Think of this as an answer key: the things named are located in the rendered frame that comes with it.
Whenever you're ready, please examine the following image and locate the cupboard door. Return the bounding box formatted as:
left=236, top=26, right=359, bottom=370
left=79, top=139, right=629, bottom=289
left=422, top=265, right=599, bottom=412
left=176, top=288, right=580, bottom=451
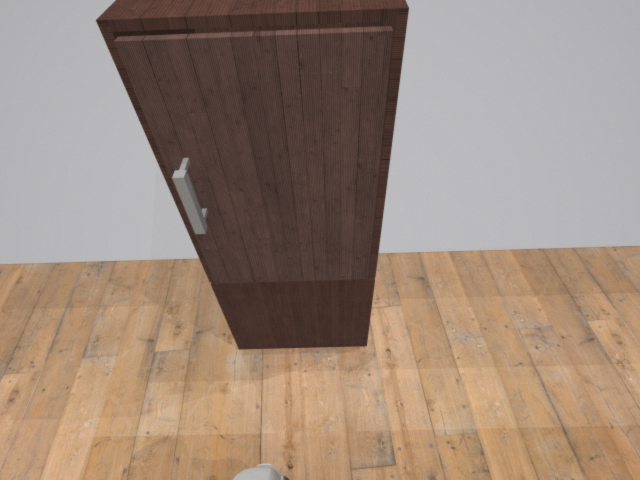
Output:
left=114, top=26, right=393, bottom=283

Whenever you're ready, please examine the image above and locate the handle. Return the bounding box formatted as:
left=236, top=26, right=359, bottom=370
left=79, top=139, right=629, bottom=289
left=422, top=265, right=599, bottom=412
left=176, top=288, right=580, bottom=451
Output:
left=172, top=158, right=208, bottom=234

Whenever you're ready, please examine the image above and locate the robot left shin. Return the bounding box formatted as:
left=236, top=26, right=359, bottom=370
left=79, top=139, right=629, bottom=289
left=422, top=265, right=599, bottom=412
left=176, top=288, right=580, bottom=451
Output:
left=256, top=464, right=278, bottom=472

